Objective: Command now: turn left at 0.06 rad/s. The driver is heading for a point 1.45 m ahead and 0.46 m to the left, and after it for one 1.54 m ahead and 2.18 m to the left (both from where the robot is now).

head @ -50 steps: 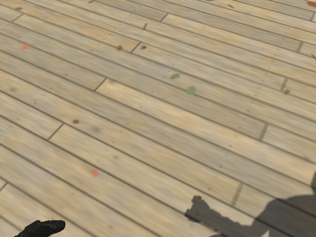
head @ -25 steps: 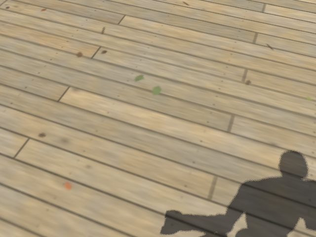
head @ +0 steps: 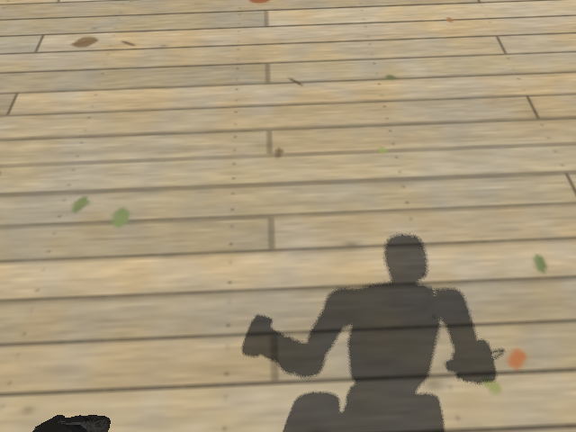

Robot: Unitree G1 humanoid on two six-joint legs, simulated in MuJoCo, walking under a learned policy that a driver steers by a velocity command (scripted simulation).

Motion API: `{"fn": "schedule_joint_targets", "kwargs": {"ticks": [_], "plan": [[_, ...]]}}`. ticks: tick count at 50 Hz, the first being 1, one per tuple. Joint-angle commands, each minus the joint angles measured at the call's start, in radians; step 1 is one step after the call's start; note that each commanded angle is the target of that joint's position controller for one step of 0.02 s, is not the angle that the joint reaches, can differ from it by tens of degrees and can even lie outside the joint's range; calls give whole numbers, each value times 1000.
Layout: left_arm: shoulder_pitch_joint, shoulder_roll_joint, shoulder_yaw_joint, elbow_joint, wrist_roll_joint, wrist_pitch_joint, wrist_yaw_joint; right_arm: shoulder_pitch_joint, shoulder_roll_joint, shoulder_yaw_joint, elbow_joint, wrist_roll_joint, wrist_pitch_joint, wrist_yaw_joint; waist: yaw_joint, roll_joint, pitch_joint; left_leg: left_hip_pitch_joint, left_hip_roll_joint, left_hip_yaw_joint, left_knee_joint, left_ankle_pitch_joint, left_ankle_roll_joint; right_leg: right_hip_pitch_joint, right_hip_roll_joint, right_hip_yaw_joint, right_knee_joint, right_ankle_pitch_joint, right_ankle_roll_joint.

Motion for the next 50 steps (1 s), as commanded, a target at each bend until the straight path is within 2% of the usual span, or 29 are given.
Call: {"fn": "schedule_joint_targets", "kwargs": {"ticks": [1, 2, 3, 5, 7, 10, 12, 14, 15, 16, 17, 18, 19, 21, 23, 25, 31, 35, 37, 38, 39, 40, 41, 42, 43, 44, 46, 48, 50], "plan": [[56, 45, -6, -12, 20, -31, -14, -61, -54, 2, -92, -12, -25, 14, 34, -115, -87, 232, 37, -37, -215, 208, 50, -3, -200, 110, -115, 92, -72], [103, 88, 9, -9, 33, -37, -9, -96, -153, -16, -129, -14, -26, 8, 88, -1, -50, 186, 119, -165, -221, 393, 94, 3, -119, 47, -26, -41, -26], [130, 94, 15, -16, 36, -41, -4, -117, -201, -29, -124, -6, -25, 7, 135, 137, -38, 113, 170, -254, -253, 347, 188, 30, -59, -47, 3, -74, 25], [19, 122, 30, -37, 15, -39, 14, -64, -167, -31, -120, 7, -21, 6, 62, 195, -27, 88, 193, -389, -311, 210, 239, 32, -54, -94, 59, -61, 53], [-4, 89, 33, -47, 3, -32, 16, -6, -187, -43, -118, 18, -18, -4, 32, 204, -53, 165, 199, -453, -300, 241, 264, -31, -24, -101, 98, -125, 50], [-16, 39, 31, -49, -9, -45, 1, 36, -187, -59, -117, 26, -7, -21, 6, 186, -114, 304, 202, -508, -270, 358, 279, -119, -16, -65, 127, -258, 57], [7, 31, 34, -30, -22, -57, -8, 6, -185, -69, -129, 39, 16, -33, 15, 164, -149, 324, 175, -498, -250, 387, 254, -85, -19, -58, 35, -188, 66], [93, 35, 44, 13, -29, -63, -18, -72, -174, -72, -158, 54, 45, -41, 64, 145, -171, 207, 107, -440, -212, 307, 197, 109, -31, -83, -177, 4, 57], [130, 76, 59, 30, -22, -58, -18, -80, -141, -64, -171, 54, 53, -41, 65, 88, -167, 55, 48, -383, -143, 141, 144, 251, -126, -21, -237, 85, 23], [97, 170, 78, 21, 5, -46, -13, -37, -85, -49, -185, 49, 52, -38, 18, -206, -112, -197, -105, -187, 67, -204, 73, 329, -350, 242, -292, 218, -97], [49, 145, 71, -8, 40, -54, -14, 19, -153, -69, -171, 26, 38, -32, -4, -229, -93, -248, -63, -153, 285, -366, 25, 260, -509, 334, -279, 412, -201], [4, 97, 55, -27, 34, -59, -6, 45, -199, -86, -146, 21, 35, -24, -25, -134, -80, -242, -18, -135, 419, -323, 2, 238, -501, 248, -262, 485, -210], [-32, 73, 48, -31, 23, -61, 2, 65, -195, -89, -121, 27, 41, -20, -38, -81, -64, -242, -1, -115, 466, -258, -14, 231, -428, 139, -243, 469, -171], [-36, 78, 46, -24, 0, -61, 22, 57, -143, -73, -114, 30, 49, -15, -20, -94, -40, -307, 29, -76, 533, -138, -38, 266, -356, 1, -221, 539, -135], [23, 94, 49, -10, 8, -51, 34, -3, -110, -54, -146, 41, 49, -4, 24, -113, -34, -325, 46, -10, 497, -91, -58, 291, -338, -82, -229, 615, -151], [73, 115, 55, 4, 14, -39, 38, -57, -95, -41, -178, 41, 49, 4, 60, -113, -43, -337, 69, 17, 430, -83, -70, 345, -365, -106, -238, 612, -174], [63, 176, 76, 20, 0, -29, 16, -94, -83, -29, -216, 31, 57, 28, 65, -122, -46, -220, 101, 83, 232, -67, -43, 343, -421, -225, -242, 599, -173], [67, 191, 86, 45, -30, -41, -10, -112, -79, -34, -226, 30, 80, 38, 59, -137, -58, -58, 59, 138, 62, -113, 12, 310, -430, -291, -171, 660, -135], [55, 194, 81, 63, -56, -47, -19, -64, -77, -41, -221, 22, 84, 35, 5, -121, -89, 91, 6, 137, -137, -66, 68, 285, -415, -296, -65, 710, -104], [77, 167, 68, 86, -63, -52, -24, 18, -112, -54, -194, 12, 80, 23, -39, -66, -130, 280, -10, 107, -303, 156, 110, 201, -368, -335, 48, 669, -50], [74, 101, 35, 64, -20, -64, -27, 104, -194, -66, -185, 0, 71, 0, -54, 89, -233, 594, 172, -115, -257, 642, 169, -46, -302, -356, 228, 301, 30], [97, 32, 0, 47, 19, -66, -31, 47, -206, -43, -195, -32, 49, -11, -13, 268, -324, 639, 455, -356, -225, 920, 400, -224, -206, -294, 427, -416, 107], [77, 105, 23, 94, -9, -51, -32, 64, -68, -3, -172, -39, 31, -6, -58, 102, -359, 528, 433, -252, -235, 844, 426, -159, -240, -143, 501, -450, 127], [67, 113, 26, 89, -40, -41, -34, 6, -56, 4, -148, -30, 14, 0, -30, 116, -259, 470, 359, -142, -243, 739, 378, -179, -236, -116, 490, -432, 125], [76, 109, 27, 100, -44, -33, -23, -46, -80, -6, -133, -22, 6, 0, -8, 110, -186, 423, 301, -80, -268, 601, 322, -206, -232, -121, 452, -386, 127], [80, 136, 37, 111, -30, -22, -7, -84, -98, -13, -126, -17, 1, -4, -1, 120, -125, 352, 290, -47, -296, 569, 302, -196, -216, -125, 464, -298, 141], [144, 170, 56, 123, -34, -2, 8, -114, -137, -27, -119, -25, 2, -21, 28, 137, -95, 269, 292, 19, -332, 588, 311, -167, -177, -157, 571, -208, 166], [163, 149, 59, 118, -46, 15, 19, -130, -98, -19, -115, -28, 9, -36, 30, 131, -77, 255, 303, 63, -369, 438, 305, -202, -184, -162, 614, -167, 179], [128, 115, 53, 89, -42, 25, 22, -127, -73, -13, -100, -30, 12, -48, 18, 129, -43, 258, 308, 89, -397, 284, 293, -245, -209, -163, 570, -121, 181]]}}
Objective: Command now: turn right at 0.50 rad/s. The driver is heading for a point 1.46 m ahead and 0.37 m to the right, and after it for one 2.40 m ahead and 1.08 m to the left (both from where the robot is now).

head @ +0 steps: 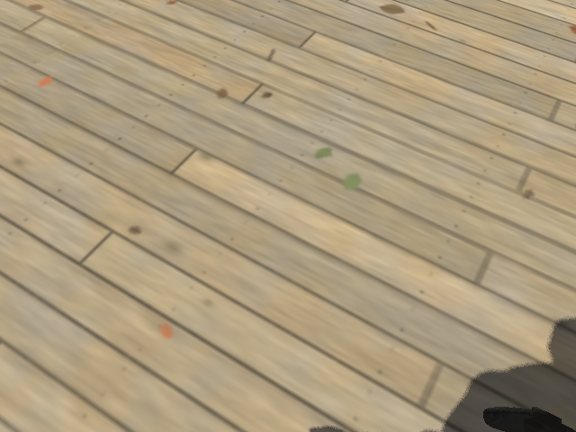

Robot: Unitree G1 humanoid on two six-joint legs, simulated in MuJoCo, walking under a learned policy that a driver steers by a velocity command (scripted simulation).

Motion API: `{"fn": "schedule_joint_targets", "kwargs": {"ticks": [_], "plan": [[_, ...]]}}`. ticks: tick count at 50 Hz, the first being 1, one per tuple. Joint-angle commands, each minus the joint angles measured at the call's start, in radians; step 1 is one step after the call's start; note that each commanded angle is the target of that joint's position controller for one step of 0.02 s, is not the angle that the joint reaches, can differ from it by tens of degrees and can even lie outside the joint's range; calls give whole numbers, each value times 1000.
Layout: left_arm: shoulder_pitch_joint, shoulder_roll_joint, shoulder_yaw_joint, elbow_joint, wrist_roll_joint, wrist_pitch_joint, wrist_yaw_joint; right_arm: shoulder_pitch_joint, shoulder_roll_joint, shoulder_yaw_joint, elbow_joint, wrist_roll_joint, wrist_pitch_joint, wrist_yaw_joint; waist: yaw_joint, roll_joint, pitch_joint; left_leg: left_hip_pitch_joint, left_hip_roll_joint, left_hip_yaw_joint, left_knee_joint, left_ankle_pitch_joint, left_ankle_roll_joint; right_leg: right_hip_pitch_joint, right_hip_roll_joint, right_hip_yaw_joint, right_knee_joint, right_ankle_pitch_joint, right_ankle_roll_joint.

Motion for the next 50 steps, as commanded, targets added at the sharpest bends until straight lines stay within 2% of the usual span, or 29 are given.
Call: {"fn": "schedule_joint_targets", "kwargs": {"ticks": [1, 4, 6, 9, 15, 16, 17, 18, 19, 20, 21, 23, 25, 29, 31, 33, 35, 36, 37, 38, 39, 40, 41, 42, 43, 44, 45, 47, 50], "plan": [[-22, 71, 23, -98, 4, 6, 9, -13, -154, -53, -41, -5, -9, -26, -46, 169, -82, 95, 281, -101, -188, 231, 182, -65, -33, -7, -9, 76, 11], [-55, 37, 10, -144, 14, 4, -13, -8, -178, -66, -28, -2, -6, -28, -59, 154, -88, 125, 311, -70, -184, 216, 188, -43, -58, -31, -129, 79, -6], [-66, 43, 8, -173, 6, -2, -35, 55, -230, -88, -15, 21, -17, -15, -83, 163, -123, 167, 365, -120, -255, -111, 181, -46, -73, -52, -168, 50, -43], [-83, 67, 17, -192, -5, -15, -57, 72, -265, -104, 1, 46, -48, 1, -67, 149, -73, 200, 407, -168, -341, -390, 143, -82, -86, -56, -223, 3, -109], [-49, 38, 14, -166, -16, -12, -68, 40, -283, -116, 16, 74, -68, 48, -12, 87, -21, 212, 364, -10, -297, -353, 88, 50, -69, -146, -396, -22, -207], [6, 49, 13, -143, 75, 4, -107, 80, -258, -102, 19, -12, -36, 69, 0, 90, -95, 194, 305, 111, -180, -383, 22, 213, 27, -254, -530, 103, -227], [130, 62, 30, -80, 70, -5, -101, 58, -237, -96, 22, -10, -22, 75, 68, -6, -99, 63, 226, 192, 58, -260, -12, 404, 96, -282, -572, 121, -245], [364, 134, 57, 0, 59, -17, -82, -13, -193, -73, -16, -10, -16, 74, 200, -212, -96, -212, 158, 216, 517, -135, -39, 607, 43, -67, -627, -64, -303], [343, 249, 66, -14, 47, -21, -72, -133, -95, -39, -132, -16, -32, 80, 163, -421, 5, -683, -24, 87, 803, -440, -94, 645, -164, 521, -822, -206, -408], [246, 233, 54, -85, 48, -41, -66, -191, -143, -38, -170, -53, -47, 81, 146, -178, 10, -831, -8, -122, 885, -345, -107, 652, -256, 689, -932, -159, -442], [213, 229, 50, -88, 49, -52, -53, -165, -165, -38, -165, -44, -62, 82, 109, -99, 9, -828, 48, -160, 863, -239, -103, 643, -272, 619, -912, -135, -447], [174, 192, 33, -86, 50, -74, -43, -39, -226, -45, -103, -43, -79, 83, 31, -25, -7, -679, 86, -170, 726, -103, -104, 568, -185, 474, -914, -68, -413], [154, 159, 16, -82, 41, -102, -44, -14, -239, -45, -82, -41, -61, 88, 1, -40, 10, -590, 68, -160, 650, -25, -118, 496, -127, 416, -969, -21, -404], [178, 123, 2, -26, 36, -144, -50, -80, -170, -9, -76, -12, -48, 104, 6, -35, 71, -523, 40, -77, 374, 155, -93, 491, -48, 191, -1028, 302, -355], [211, 133, 0, 7, 35, -156, -50, -138, -155, 2, -94, -3, -49, 109, 29, -62, 83, -462, 32, -38, 260, 207, -42, 511, -74, 130, -1074, 458, -331], [215, 136, -5, 39, 40, -164, -49, -144, -154, 6, -97, 1, -49, 106, 14, -53, 96, -392, 17, -19, 172, 232, 23, 543, -103, 57, -1102, 616, -303], [200, 168, -2, 57, 54, -168, -41, -52, -178, -4, -65, 8, -46, 91, -41, -67, 18, -245, -66, 9, 175, 184, 75, 609, -119, -23, -996, 1102, -274], [182, 193, 4, 59, 70, -160, -33, 50, -204, -16, -36, 13, -44, 84, -95, -91, -51, -152, -111, 10, 208, 128, 93, 641, -133, -56, -867, 1335, -261], [145, 208, 10, 52, 87, -147, -24, 231, -231, -31, 20, 17, -42, 77, -182, -109, -135, -7, -151, 10, 246, 63, 107, 633, -139, -73, -663, 1479, -253], [82, 212, 14, 39, 92, -131, -17, 473, -250, -48, 100, 18, -40, 66, -305, -81, -217, 204, -166, 3, 215, 24, 121, 544, -114, -98, -356, 1487, -240], [57, 163, 0, 29, 91, -134, -20, 624, -324, -77, 141, 17, -35, 47, -355, 36, -258, 386, -76, -183, 178, -206, 150, 334, -21, -107, 76, 1183, -219], [99, 12, -35, -12, 69, -161, -55, 555, -382, -95, 159, 13, -24, 47, -197, 420, -249, 511, 126, -791, -96, -544, 270, -99, 217, -43, 446, 164, -167], [130, 44, -51, -44, 68, -183, -59, 363, -351, -89, 102, 15, -31, 65, -107, 337, -237, 479, 200, -1115, -264, -579, 329, -230, 185, 125, 497, 132, -188], [59, 96, -49, -42, 74, -195, -58, 313, -295, -84, 86, 15, -41, 67, -108, 145, -177, 388, 205, -1024, -264, -552, 320, -227, 115, 145, 456, 197, -198], [7, 105, -54, -53, 79, -201, -55, 341, -247, -74, 117, 15, -49, 64, -91, 10, -102, 243, 175, -924, -271, -431, 293, -178, 72, 132, 346, 222, -196], [-48, 88, -61, -80, 95, -192, -50, 343, -224, -64, 141, 14, -59, 58, -64, -32, -59, 131, 123, -809, -269, -326, 259, -125, 35, 127, 241, 205, -184], [-46, 72, -70, -89, 109, -174, -50, 335, -216, -55, 156, 12, -68, 50, -29, -7, -32, 52, 83, -736, -266, -255, 254, -89, 23, 120, 185, 181, -162], [-70, 47, -86, -104, 118, -140, -51, 355, -217, -51, 167, 18, -88, 46, -17, 25, 15, -46, 39, -653, -288, -186, 276, -91, -7, 97, 85, 152, -122], [-253, 34, -105, -181, 100, -139, -61, 395, -233, -60, 159, 25, -101, 42, -65, 14, 87, -127, 24, -610, -365, -95, 275, -131, -31, 39, -172, 297, -67]]}}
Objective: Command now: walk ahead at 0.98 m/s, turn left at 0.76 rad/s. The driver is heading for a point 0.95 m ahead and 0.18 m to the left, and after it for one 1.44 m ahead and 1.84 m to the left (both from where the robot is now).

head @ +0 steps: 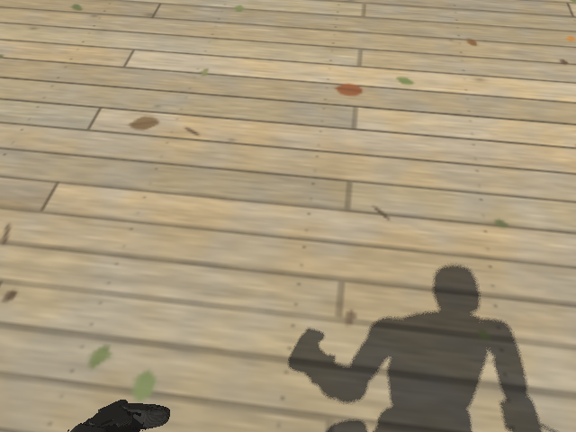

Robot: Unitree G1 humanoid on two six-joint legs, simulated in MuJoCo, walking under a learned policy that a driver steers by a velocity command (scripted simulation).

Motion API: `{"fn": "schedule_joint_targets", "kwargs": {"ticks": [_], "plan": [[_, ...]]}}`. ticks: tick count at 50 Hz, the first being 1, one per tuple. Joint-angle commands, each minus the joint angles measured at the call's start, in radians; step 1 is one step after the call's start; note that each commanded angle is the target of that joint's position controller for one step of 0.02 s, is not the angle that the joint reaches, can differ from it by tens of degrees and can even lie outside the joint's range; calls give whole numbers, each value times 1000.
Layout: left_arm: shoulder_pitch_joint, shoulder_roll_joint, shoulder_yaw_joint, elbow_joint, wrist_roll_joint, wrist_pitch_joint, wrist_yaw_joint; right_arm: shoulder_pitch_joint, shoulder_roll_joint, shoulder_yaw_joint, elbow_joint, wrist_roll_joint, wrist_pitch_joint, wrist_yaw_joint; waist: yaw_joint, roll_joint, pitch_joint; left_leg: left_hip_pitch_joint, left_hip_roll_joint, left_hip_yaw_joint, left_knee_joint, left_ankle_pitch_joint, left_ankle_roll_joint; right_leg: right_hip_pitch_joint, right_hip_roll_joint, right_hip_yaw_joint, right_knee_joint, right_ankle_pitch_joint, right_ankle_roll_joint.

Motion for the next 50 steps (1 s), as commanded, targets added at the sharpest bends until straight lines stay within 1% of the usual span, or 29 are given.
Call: {"fn": "schedule_joint_targets", "kwargs": {"ticks": [1, 6, 9, 10, 11, 12, 13, 14, 15, 16, 17, 18, 20, 22, 24, 25, 27, 29, 30, 31, 32, 33, 34, 35, 36, 38, 42, 45, 50], "plan": [[-125, 100, 12, -102, -16, 0, -8, -69, -145, -36, -95, 9, -36, -7, 33, 10, 129, -230, 240, -355, -306, -53, 130, 21, -11, -62, -246, 170, 52], [-233, 93, 10, -155, -41, -7, -10, 3, -172, -54, -72, 21, -36, -6, -49, 61, 54, -33, 245, -344, -201, 382, 58, 114, 61, -88, -498, 365, 35], [-111, 149, 36, -129, -41, -15, 10, -36, -208, -63, -76, 16, -33, -20, 18, 71, -49, 43, 243, -336, -4, 712, -4, 353, 120, -81, -597, 234, 6], [41, 195, 59, -91, -48, -20, 25, -65, -249, -72, -81, 9, -36, -16, 100, 72, -147, 34, 228, -323, 177, 791, -24, 529, 128, -78, -591, 147, -9], [249, 245, 86, -44, -46, -25, 44, -122, -250, -73, -93, 4, -47, -9, 216, 67, -242, -93, 186, -306, 412, 691, -39, 774, 56, -26, -561, 67, -31], [484, 318, 118, -8, -18, -27, 69, -146, -114, -38, -124, -2, -61, -11, 281, -76, -384, -250, 133, -216, 746, 184, -27, 1006, -191, 201, -560, -300, -59], [391, 386, 134, -13, 1, -18, 59, -35, -17, -4, -195, 57, -55, -9, 149, -420, -499, -525, 57, -93, 994, -279, -60, 1122, -437, 795, -791, -523, -166], [283, 280, 132, -30, -12, -8, 50, -99, -106, -7, -160, 25, -31, -21, 147, -237, -346, -633, 171, -60, 1040, -157, -47, 988, -372, 752, -818, -635, -170], [230, 180, 108, -33, -20, -5, 46, -190, -134, -15, -161, 3, -19, -12, 157, -105, -218, -636, 209, -31, 993, -72, -53, 857, -316, 541, -804, -483, -151], [229, 142, 100, -8, -14, -5, 42, -234, -124, -16, -165, -6, -10, 1, 147, -13, -132, -613, 238, -20, 958, -45, -63, 742, -277, 392, -814, -267, -140], [258, 131, 95, 26, -16, -9, 45, -288, -104, -14, -184, -23, 1, 17, 139, -7, -81, -607, 265, -18, 934, -44, -65, 675, -232, 270, -828, -137, -121], [280, 122, 92, 58, -23, -17, 43, -282, -74, -6, -202, -28, 16, 31, 113, -61, -58, -605, 282, -13, 925, -45, -72, 633, -224, 196, -837, -68, -113], [301, 78, 82, 100, -49, -36, 29, -343, -39, 6, -246, -26, 43, 37, 85, -57, 5, -649, 301, 14, 910, -68, -87, 596, -223, 47, -827, 363, -100], [260, 89, 84, 107, -63, -48, 22, -398, -27, 19, -301, -30, 47, 42, 49, -60, 27, -630, 288, 56, 788, 2, -99, 540, -194, -103, -839, 654, -83], [174, 119, 91, 99, -70, -52, 25, -437, -23, 32, -331, -25, 42, 60, 16, -79, 53, -492, 265, 111, 521, 159, -104, 438, -132, -248, -865, 657, -59], [34, 215, 126, 22, -104, -41, 56, -379, -49, 17, -311, 81, 16, 50, 4, -107, 59, -413, 262, 119, 407, 242, -128, 410, -79, -290, -864, 622, -53], [90, 276, 144, 19, -103, -39, 85, -363, -93, -1, -307, 52, 1, 56, -4, -62, -24, -214, 179, 192, 300, 313, -131, 439, -85, -307, -766, 838, -37], [119, 316, 163, 9, -122, -25, 88, -253, -159, -37, -293, 37, 16, 54, -61, -83, -102, -40, 127, 196, 267, 275, -81, 475, -106, -294, -561, 999, -24], [114, 300, 162, -3, -129, -18, 83, -119, -214, -68, -264, 33, 28, 45, -120, -67, -162, 132, 114, 165, 251, 303, -36, 421, -104, -279, -358, 945, -16], [148, 218, 141, -2, -123, -15, 70, -61, -244, -88, -240, 44, 39, 25, -116, 53, -155, 303, 144, 84, 188, 387, 5, 257, -38, -261, -100, 371, 26], [168, 103, 106, -21, -63, -17, 52, -123, -303, -92, -277, 42, 47, -4, -47, 337, -119, 371, 258, -139, 189, 844, 92, 51, 134, -266, 322, -404, 68], [388, 146, 90, -57, -80, -31, 38, -212, -335, -74, -370, -38, 19, 5, 59, 318, -450, 583, 584, -673, 104, 864, 354, -117, 179, -3, 581, -468, 79], [324, 265, 108, -34, -96, -30, 36, -296, -265, -66, -418, -27, 21, 12, 14, 75, -505, 485, 575, -671, 11, 579, 322, -66, 111, 68, 531, -348, 54], [257, 279, 115, -40, -107, -17, 44, -363, -210, -47, -416, -2, 13, 15, 45, -17, -334, 300, 525, -548, -13, 480, 262, -79, 69, 37, 429, -275, 49], [254, 255, 112, -19, -95, 1, 64, -394, -155, -29, -400, 21, 4, 11, 80, -98, -261, 159, 488, -466, -4, 470, 204, -41, 10, 25, 352, -230, 56], [282, 241, 112, 2, -95, 33, 76, -401, -117, -7, -352, 4, -5, 6, 114, -37, -174, -102, 443, -313, -11, 636, 164, 112, -34, 14, 244, -213, 63], [278, 126, 86, 9, -90, 43, 74, -393, -91, 6, -256, -27, -19, -15, 112, 39, -191, -167, 386, -59, -24, 805, 130, 206, -25, -6, -3, -99, 80], [214, 145, 97, -14, -102, 56, 68, -419, -128, -12, -246, -23, 8, -35, 82, 73, -172, -106, 395, -1, -58, 650, 113, 157, -21, -37, -89, 13, 96], [124, 149, 111, -73, -103, 91, 54, -403, -113, -18, -230, -12, 51, -56, 41, 100, -83, -16, 470, -15, -100, 309, 113, 50, -45, -58, -156, -45, 92]]}}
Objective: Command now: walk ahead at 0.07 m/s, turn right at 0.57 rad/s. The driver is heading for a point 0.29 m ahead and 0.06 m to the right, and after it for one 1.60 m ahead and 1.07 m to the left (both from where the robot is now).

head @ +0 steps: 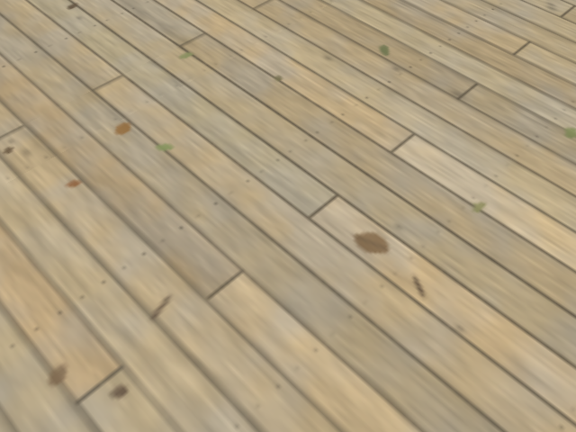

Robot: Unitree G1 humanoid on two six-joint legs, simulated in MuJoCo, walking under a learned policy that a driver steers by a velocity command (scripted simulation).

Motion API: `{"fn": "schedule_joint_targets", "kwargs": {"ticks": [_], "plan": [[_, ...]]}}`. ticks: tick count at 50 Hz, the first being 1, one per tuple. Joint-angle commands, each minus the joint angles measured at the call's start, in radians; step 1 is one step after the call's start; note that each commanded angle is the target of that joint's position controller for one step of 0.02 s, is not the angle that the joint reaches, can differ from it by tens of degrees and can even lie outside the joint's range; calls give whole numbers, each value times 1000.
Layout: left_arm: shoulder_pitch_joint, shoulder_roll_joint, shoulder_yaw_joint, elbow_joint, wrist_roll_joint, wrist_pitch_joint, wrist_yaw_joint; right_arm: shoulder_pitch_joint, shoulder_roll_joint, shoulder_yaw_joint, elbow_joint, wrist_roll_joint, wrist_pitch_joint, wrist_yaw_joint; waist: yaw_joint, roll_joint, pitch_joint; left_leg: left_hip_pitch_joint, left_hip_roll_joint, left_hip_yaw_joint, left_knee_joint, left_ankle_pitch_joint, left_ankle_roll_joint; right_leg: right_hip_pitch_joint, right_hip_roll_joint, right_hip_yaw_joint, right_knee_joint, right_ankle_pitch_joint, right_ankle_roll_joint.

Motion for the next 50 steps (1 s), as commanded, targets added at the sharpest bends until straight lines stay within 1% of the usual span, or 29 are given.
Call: {"fn": "schedule_joint_targets", "kwargs": {"ticks": [1, 6, 7, 8, 9, 10, 11, 12, 13, 14, 15, 17, 21, 22, 23, 25, 26, 28, 32, 34, 36, 37, 38, 39, 40, 42, 43, 46, 50], "plan": [[-50, 99, 35, -104, 2, 3, -10, 6, -169, -56, -50, 7, 12, -18, -38, 129, -102, 133, 354, -167, -126, 258, 184, 2, -15, -25, -20, -35, -7], [-8, 85, 45, -115, -3, 1, -49, -7, -193, -75, -52, 31, 29, -22, -14, 156, -130, 218, 384, -92, -4, 429, 115, 118, 41, -111, -251, -51, -68], [31, 84, 51, -104, -3, -1, -55, -16, -191, -78, -52, 43, 30, -23, 12, 147, -141, 205, 368, -54, 59, 420, 77, 193, 68, -134, -366, 34, -92], [74, 111, 67, -93, 5, -4, -49, 18, -171, -77, -37, 51, 24, -21, 29, 98, -143, 148, 318, 1, 171, 340, 13, 297, 88, -104, -483, 187, -128], [127, 238, 106, -99, 12, -7, -32, 37, -148, -74, -54, 24, 13, -15, 25, -126, -149, -84, 208, 76, 437, 44, -86, 483, -66, 160, -527, 616, -213], [136, 332, 123, -127, 38, -14, -28, -39, -109, -59, -119, -18, 1, -8, 19, -328, -187, -419, 34, 8, 673, -471, -163, 638, -265, 513, -505, 930, -420], [160, 267, 110, -135, 53, -25, -36, -98, -152, -67, -117, -7, -7, -3, 86, -160, -274, -462, 36, -151, 815, -490, -153, 669, -263, 487, -521, 894, -467], [114, 252, 107, -133, 44, -32, -34, -96, -158, -71, -111, 21, -8, -1, 51, -88, -238, -481, 53, -179, 837, -404, -138, 646, -201, 401, -514, 816, -416], [55, 227, 106, -140, 17, -28, -26, -74, -154, -73, -92, 24, -7, -9, 19, -26, -202, -494, 69, -179, 801, -325, -140, 610, -144, 337, -510, 729, -362], [14, 201, 97, -153, -3, -16, -15, -77, -161, -75, -90, 17, -3, -17, 6, -26, -180, -482, 81, -186, 755, -272, -146, 570, -122, 314, -517, 677, -334], [-25, 178, 84, -166, -2, -7, -4, -54, -161, -76, -72, 21, 2, -16, -14, -46, -190, -435, 82, -167, 756, -231, -160, 539, -108, 265, -514, 698, -323], [-35, 142, 66, -171, 20, -1, 5, -11, -144, -68, -35, 33, 9, -11, -11, -61, -218, -372, 79, -134, 712, -177, -182, 533, -91, 199, -510, 739, -315], [-44, 58, 26, -126, 47, -7, 7, -2, -85, -39, -7, 37, 14, 4, 2, -84, -206, -201, 136, -122, 449, -92, -191, 482, -63, 90, -525, 658, -293], [-47, 68, 27, -116, 56, -8, 3, -6, -90, -38, -8, 40, 15, 9, 13, -102, -185, -154, 138, -110, 404, -82, -189, 450, -69, 79, -539, 635, -299], [-49, 99, 36, -108, 61, -7, 0, -17, -119, -45, -17, 46, 16, 12, 24, -115, -157, -139, 133, -97, 390, -89, -185, 430, -84, 83, -552, 605, -311], [-55, 161, 57, -98, 59, 3, 0, -36, -181, -64, -45, 55, 21, 14, 43, -116, -96, -192, 122, -85, 410, -162, -176, 437, -131, 115, -564, 537, -338], [-60, 166, 60, -95, 55, 9, 1, -34, -190, -68, -54, 58, 23, 15, 47, -103, -75, -224, 129, -90, 418, -197, -171, 453, -154, 131, -564, 517, -348], [-76, 154, 62, -90, 46, 17, 6, -19, -176, -69, -64, 59, 26, 19, 46, -80, -56, -265, 143, -88, 426, -241, -165, 492, -188, 144, -555, 525, -359], [-118, 142, 71, -89, 34, 21, 11, 25, -144, -70, -79, 62, 29, 36, 31, -67, -79, -238, 141, -43, 373, -262, -149, 544, -202, 96, -510, 619, -344], [-133, 144, 78, -87, 23, 23, 12, 50, -141, -74, -87, 67, 29, 47, 16, -72, -98, -186, 122, -10, 281, -217, -128, 558, -195, 53, -465, 654, -315], [-144, 134, 81, -79, 3, 19, 14, 132, -151, -87, -76, 63, 25, 49, -37, -53, -130, -26, 81, 5, 71, -14, -78, 502, -142, -41, -331, 619, -236], [-116, 114, 81, -79, 16, 7, 11, 192, -230, -117, -75, 57, 20, 34, -51, 84, -166, 159, 144, -172, -7, 308, -9, 345, -50, -120, -123, 428, -144], [-186, 34, 55, -147, 74, -6, 1, 222, -375, -148, -94, 41, 10, 19, -30, 384, -190, 368, 403, -591, 7, 838, 185, -19, 147, -138, 174, -321, -41], [-239, 56, 55, -154, 62, -20, -4, 250, -328, -131, -109, 9, -5, 27, -92, 290, -297, 406, 469, -675, -22, 799, 313, -103, 183, 43, 322, -459, -42], [-245, 87, 64, -145, 37, -26, -9, 197, -295, -124, -115, 14, -18, 27, -68, 183, -240, 389, 418, -583, -20, 724, 274, -137, 152, 73, 359, -389, -52], [-240, 97, 72, -124, 37, -29, -1, 107, -248, -113, -128, 62, -8, 7, -28, 97, -170, 338, 318, -478, -22, 590, 175, -160, 123, 71, 268, -237, -49], [-233, 101, 77, -123, 37, -27, 1, 82, -239, -107, -138, 72, 4, -5, -9, 112, -164, 296, 285, -457, -32, 563, 155, -118, 123, 73, 231, -191, -41], [-201, 74, 71, -104, 29, -27, -7, 83, -253, -112, -155, 58, 24, -21, -1, 128, -171, 266, 241, -453, -38, 546, 140, -67, 166, 59, 132, -110, -15], [-212, 69, 71, -98, 26, -28, -3, 79, -268, -119, -168, 58, 37, -31, -6, 159, -156, 212, 211, -512, -27, 418, 116, -27, 195, 78, -27, -60, 4]]}}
